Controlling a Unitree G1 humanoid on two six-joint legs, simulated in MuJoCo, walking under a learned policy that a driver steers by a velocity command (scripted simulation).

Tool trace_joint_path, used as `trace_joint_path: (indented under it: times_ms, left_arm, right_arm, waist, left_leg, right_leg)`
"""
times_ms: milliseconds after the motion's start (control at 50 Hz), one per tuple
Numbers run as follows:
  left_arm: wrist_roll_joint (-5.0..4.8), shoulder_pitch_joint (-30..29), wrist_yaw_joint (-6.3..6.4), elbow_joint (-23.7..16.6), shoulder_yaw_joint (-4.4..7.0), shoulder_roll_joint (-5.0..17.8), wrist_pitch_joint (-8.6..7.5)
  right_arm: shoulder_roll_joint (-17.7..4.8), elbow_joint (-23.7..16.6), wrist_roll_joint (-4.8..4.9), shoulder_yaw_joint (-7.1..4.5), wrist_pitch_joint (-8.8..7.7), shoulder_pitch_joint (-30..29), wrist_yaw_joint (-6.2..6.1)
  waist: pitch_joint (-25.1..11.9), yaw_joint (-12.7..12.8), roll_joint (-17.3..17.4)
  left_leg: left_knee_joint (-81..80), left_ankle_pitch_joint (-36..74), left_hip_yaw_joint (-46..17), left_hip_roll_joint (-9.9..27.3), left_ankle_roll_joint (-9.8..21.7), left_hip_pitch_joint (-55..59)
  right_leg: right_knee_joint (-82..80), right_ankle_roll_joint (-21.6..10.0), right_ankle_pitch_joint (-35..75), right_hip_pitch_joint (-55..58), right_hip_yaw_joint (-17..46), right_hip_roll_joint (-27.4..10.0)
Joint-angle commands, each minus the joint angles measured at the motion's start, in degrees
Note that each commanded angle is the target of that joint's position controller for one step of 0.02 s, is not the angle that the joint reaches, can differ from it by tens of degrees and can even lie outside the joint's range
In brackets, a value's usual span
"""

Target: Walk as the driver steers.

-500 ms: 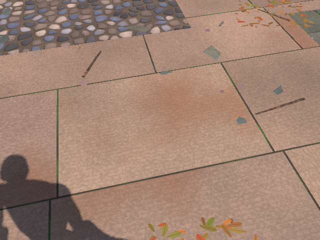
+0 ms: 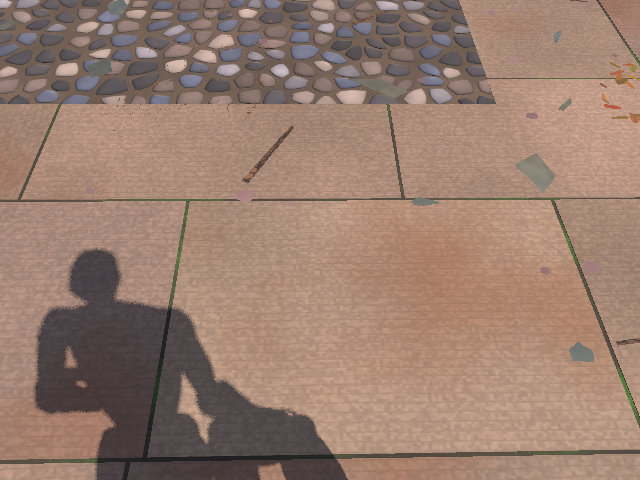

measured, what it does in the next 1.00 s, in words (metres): walks ahead: right foot, then left foot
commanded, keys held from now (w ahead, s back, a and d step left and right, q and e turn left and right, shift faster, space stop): w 0.76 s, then w+e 0.24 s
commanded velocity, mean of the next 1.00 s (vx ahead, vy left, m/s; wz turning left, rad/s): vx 0.50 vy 0.00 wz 0.01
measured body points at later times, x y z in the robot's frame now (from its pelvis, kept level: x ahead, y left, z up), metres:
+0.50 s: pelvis +0.28 -0.08 +0.00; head +0.30 -0.09 +0.45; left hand +0.35 +0.19 -0.11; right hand +0.39 -0.34 -0.12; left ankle +0.29 +0.08 -0.66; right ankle +0.29 -0.16 -0.74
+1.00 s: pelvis +0.54 +0.00 +0.00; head +0.56 +0.01 +0.45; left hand +0.61 +0.27 -0.14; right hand +0.65 -0.27 -0.11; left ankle +0.58 +0.08 -0.74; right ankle +0.50 -0.16 -0.65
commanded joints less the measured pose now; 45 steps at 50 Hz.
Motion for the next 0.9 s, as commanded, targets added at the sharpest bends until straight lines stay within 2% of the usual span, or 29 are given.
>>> trace_joint_path:
  times_ms: [20,80,140,180,220,240,260,280,300,320,340,360,380,400,420,460,480,540,620,700,760,780,800,820,840,860,880,900]
  left_arm:
    - [0.26,0.7,0.80,-2.6,0.70,2.7,0.55]
    - [-0.65,-5.8,0.23,-4.1,0.36,2.2,0.18]
    - [-1.22,-10.6,-1.06,-6.0,0.29,2.8,-0.43]
    - [-1.27,-12.8,-2.11,-7.5,0.23,3.1,-1.11]
    - [-1.28,-11.5,-2.83,-8.0,0.38,3.8,-1.63]
    - [-1.30,-9.0,-2.94,-7.6,0.68,4.5,-1.77]
    - [-1.26,-3.5,-2.77,-6.1,1.43,5.8,-1.83]
    - [-1.05,6.3,-2.38,-3.7,2.61,8.5,-1.84]
    - [-0.50,17.4,-1.96,-2.2,3.73,13.2,-1.50]
    - [-0.53,20.4,-2.49,-0.1,4.18,13.8,-0.77]
    - [-1.24,18.7,-2.37,-0.7,2.88,8.3,-0.49]
    - [-1.52,13.2,-2.16,-1.7,2.18,6.5,-0.14]
    - [-1.21,9.2,-2.40,-2.5,1.73,6.0,0.10]
    - [-0.90,7.2,-2.75,-2.8,1.50,5.3,0.17]
    - [-0.52,6.4,-3.01,-2.6,1.30,4.8,0.07]
    - [-0.87,6.6,-3.37,-1.7,1.34,4.7,-0.29]
    - [-0.93,7.2,-3.33,-1.2,1.53,5.3,-0.38]
    - [-1.04,9.7,-2.62,0.4,2.05,6.8,0.20]
    - [-1.59,12.9,-1.90,2.1,2.20,7.8,0.93]
    - [-2.00,16.3,-1.67,4.3,2.36,8.4,1.75]
    - [-2.06,15.9,-1.15,5.0,2.78,9.4,2.61]
    - [-2.07,15.4,-1.07,5.0,2.88,9.8,2.87]
    - [-2.02,14.3,-1.03,4.8,2.80,9.9,3.16]
    - [-1.50,13.6,-1.04,4.2,2.20,8.6,3.22]
    - [-0.04,13.8,-0.99,2.2,0.91,5.5,2.94]
    - [-1.74,22.3,-1.45,2.6,-0.63,-0.8,1.78]
    - [-3.17,18.5,-1.44,3.5,1.11,6.8,1.24]
    - [-3.76,13.4,-1.37,2.0,1.94,8.7,1.15]
  right_arm:
    - [-8.1,-2.8,0.40,-1.67,-1.10,0.9,-1.08]
    - [-9.2,-1.8,1.01,-1.82,-0.84,4.0,-1.36]
    - [-9.2,-0.6,1.01,-1.69,-0.47,6.7,-1.40]
    - [-9.2,0.0,0.80,-1.62,0.05,8.3,-1.61]
    - [-9.9,0.2,0.64,-1.74,0.65,8.2,-1.90]
    - [-10.5,0.0,0.63,-1.83,0.90,7.2,-1.93]
    - [-10.7,-0.5,0.58,-1.74,1.07,5.5,-1.86]
    - [-9.9,-1.4,0.04,-1.24,0.98,4.0,-1.69]
    - [-7.2,-2.9,-1.18,-0.15,0.33,5.1,-1.52]
    - [-2.7,-1.7,0.51,1.13,-0.84,13.1,-0.94]
    - [-9.3,-1.7,1.77,-0.16,-1.49,9.1,-0.87]
    - [-11.1,-3.4,2.13,-0.73,-1.66,2.9,-0.83]
    - [-10.1,-4.0,1.37,-0.62,-1.55,0.2,-1.04]
    - [-9.1,-4.2,0.52,-0.86,-1.29,-0.3,-1.15]
    - [-8.0,-4.1,0.35,-0.89,-0.80,1.0,-1.21]
    - [-6.1,-3.6,0.41,-0.71,0.08,2.7,-1.45]
    - [-5.9,-4.0,0.20,-0.72,0.32,2.0,-1.60]
    - [-5.3,-6.3,-0.20,-0.57,0.25,-4.3,-1.79]
    - [-4.1,-8.6,0.17,-0.09,-0.40,-12.6,-1.13]
    - [-4.8,-11.3,0.86,-0.10,-0.91,-19.1,-0.02]
    - [-6.1,-12.4,0.86,-0.49,-1.53,-19.6,0.92]
    - [-7.0,-12.2,0.71,-0.94,-1.75,-17.7,0.93]
    - [-8.5,-10.8,0.58,-1.85,-1.89,-12.4,0.68]
    - [-11.5,-8.1,0.39,-3.31,-1.97,-2.5,0.11]
    - [-16.6,-6.5,-0.44,-4.53,-1.72,8.6,-0.71]
    - [-18.0,-5.7,-0.88,-4.66,-1.30,9.4,-0.25]
    - [-11.9,-6.3,-0.23,-3.36,-1.27,7.8,-0.32]
    - [-9.8,-6.7,0.26,-2.65,-1.37,3.8,-0.50]
  waist:
    - [1.2,0.0,4.2]
    - [1.3,-3.2,5.4]
    - [2.3,-5.3,5.6]
    - [2.5,-5.6,5.7]
    - [1.7,-4.1,6.7]
    - [0.6,-2.3,7.5]
    - [-2.5,1.1,7.6]
    - [-9.1,5.6,6.5]
    - [-18.5,8.7,-1.5]
    - [-23.7,5.9,-16.9]
    - [-17.0,7.2,-9.2]
    - [-8.2,6.3,-4.2]
    - [-3.9,4.6,0.8]
    - [-1.5,3.0,1.7]
    - [-1.3,1.3,-0.1]
    - [-1.2,0.1,-2.0]
    - [-0.8,-0.1,-2.1]
    - [0.7,1.3,-1.4]
    - [1.8,4.0,-1.5]
    - [3.7,5.8,-1.8]
    - [3.2,4.3,-2.4]
    - [1.9,3.0,-2.9]
    - [-1.1,-0.4,-2.9]
    - [-7.6,-4.7,-1.7]
    - [-17.4,-7.9,6.8]
    - [-23.9,-3.4,21.5]
    - [-18.0,-5.5,13.2]
    - [-9.9,-4.6,10.0]
  left_leg:
    - [-8.6,11.6,-8.8,13.6,7.5,-6.6]
    - [-7.7,6.8,-9.8,14.7,5.7,-0.4]
    - [-5.4,5.9,-12.8,17.8,6.1,6.9]
    - [-2.7,9.5,-14.7,20.1,6.1,12.3]
    - [-0.4,14.8,-15.4,21.3,5.1,14.8]
    - [1.6,20.7,-14.8,20.9,4.3,14.2]
    - [6.7,30.3,-12.9,18.9,3.2,12.6]
    - [17.3,33.3,-10.1,15.7,1.4,7.2]
    - [36.1,16.1,-6.0,10.1,-1.2,-6.7]
    - [51.4,-22.8,-4.6,3.1,-4.1,-25.9]
    - [56.7,-22.5,-8.2,7.1,-3.4,-32.6]
    - [56.2,-16.4,-5.6,10.0,-3.4,-34.6]
    - [53.8,-12.0,-3.7,12.3,-4.0,-32.3]
    - [50.7,-9.3,-3.2,13.9,-4.5,-30.5]
    - [48.6,-7.8,-3.0,15.1,-4.9,-27.5]
    - [45.9,-6.2,-1.6,15.5,-5.9,-25.5]
    - [44.2,-4.7,-1.2,15.8,-6.5,-26.3]
    - [34.6,3.0,-0.3,16.2,-7.5,-29.4]
    - [20.1,13.0,1.2,14.4,-7.1,-26.0]
    - [13.9,11.8,1.1,13.3,-6.0,-27.0]
    - [10.8,6.0,1.4,12.4,-3.9,-24.8]
    - [9.8,4.2,2.1,11.2,-3.2,-19.9]
    - [8.0,4.0,3.5,9.4,-2.1,-11.5]
    - [8.9,6.0,2.1,11.0,-0.2,3.4]
    - [10.2,7.8,-12.0,23.9,3.5,21.7]
    - [3.2,-3.2,-36.2,34.1,11.1,36.0]
    - [0.2,-9.6,-34.7,32.2,8.4,30.7]
    - [-1.2,-7.7,-25.3,30.5,5.7,22.3]
  right_leg:
    - [-11.8,0.9,10.9,4.7,-3.3,1.0]
    - [-23.4,0.4,16.0,4.3,-3.6,2.9]
    - [-28.0,-0.5,13.5,1.3,-3.4,3.6]
    - [-30.1,-1.9,9.2,-0.8,-3.5,4.5]
    - [-32.3,-3.6,4.9,2.3,-4.1,5.6]
    - [-33.3,-4.6,3.3,7.5,-5.1,6.9]
    - [-35.3,-6.0,4.3,16.8,-6.7,8.7]
    - [-34.2,-8.7,7.4,31.6,-4.1,6.2]
    - [-32.5,-14.2,9.4,51.4,9.8,-5.7]
    - [-39.0,-21.1,-1.6,65.6,33.3,-15.6]
    - [-42.4,-18.4,-10.4,61.4,34.2,-14.0]
    - [-43.9,-15.9,-7.3,52.4,25.6,-12.1]
    - [-45.9,-15.1,-0.5,44.2,19.7,-9.5]
    - [-47.7,-14.8,3.9,39.0,15.8,-7.3]
    - [-49.4,-14.3,6.1,35.7,12.7,-5.5]
    - [-51.2,-14.7,11.8,32.6,7.9,-3.5]
    - [-51.8,-14.9,14.7,31.9,6.1,-3.2]
    - [-52.7,-14.4,19.1,32.4,2.7,-2.5]
    - [-53.1,-12.4,15.3,33.3,-0.6,-1.1]
    - [-51.1,-12.3,12.7,39.5,1.1,-4.3]
    - [-47.6,-11.0,16.8,44.0,2.0,-6.5]
    - [-44.8,-10.5,22.4,43.7,2.4,-6.2]
    - [-38.7,-9.6,30.3,42.4,1.3,-4.3]
    - [-27.6,-7.9,30.5,36.6,-0.5,-1.0]
    - [-8.0,-5.8,10.1,23.3,-3.6,4.2]
    - [7.9,-3.6,-25.3,3.2,-0.8,11.9]
    - [13.6,-3.8,-24.1,-2.2,4.2,8.7]
    - [13.1,-4.1,-18.1,-3.9,2.9,6.3]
